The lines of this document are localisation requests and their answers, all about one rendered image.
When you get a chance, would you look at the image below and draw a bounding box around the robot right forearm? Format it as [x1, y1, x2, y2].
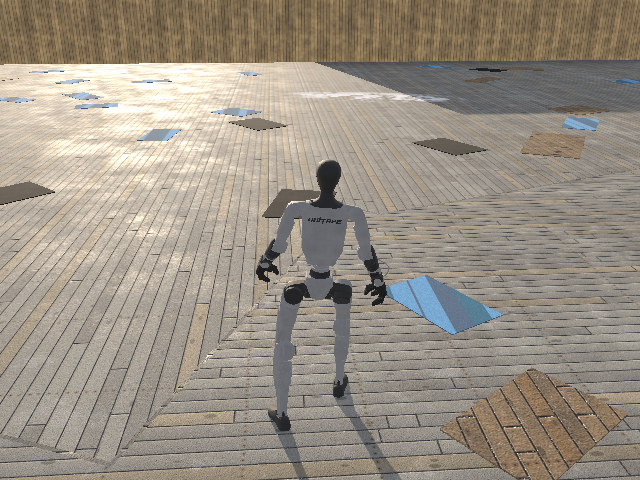
[363, 245, 384, 287]

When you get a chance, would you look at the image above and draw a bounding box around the robot right hand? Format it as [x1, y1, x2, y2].
[364, 282, 387, 306]

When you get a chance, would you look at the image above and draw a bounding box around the robot left hand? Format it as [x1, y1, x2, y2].
[256, 262, 279, 282]

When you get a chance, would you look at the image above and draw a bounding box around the robot left thigh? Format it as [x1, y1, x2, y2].
[275, 280, 305, 361]

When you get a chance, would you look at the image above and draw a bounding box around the robot left forearm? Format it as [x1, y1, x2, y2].
[259, 237, 280, 268]

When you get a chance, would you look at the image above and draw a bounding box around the robot right upper arm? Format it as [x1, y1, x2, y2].
[347, 204, 373, 261]

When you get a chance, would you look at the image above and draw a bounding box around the robot left upper arm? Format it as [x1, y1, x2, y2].
[271, 201, 305, 254]

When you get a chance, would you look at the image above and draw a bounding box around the robot torso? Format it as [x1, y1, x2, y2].
[301, 197, 348, 300]

